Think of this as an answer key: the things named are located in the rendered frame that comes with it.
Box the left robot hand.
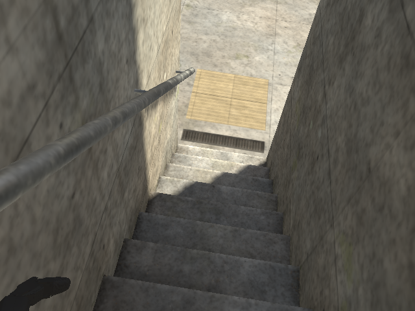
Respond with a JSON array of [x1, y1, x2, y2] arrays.
[[0, 277, 71, 311]]

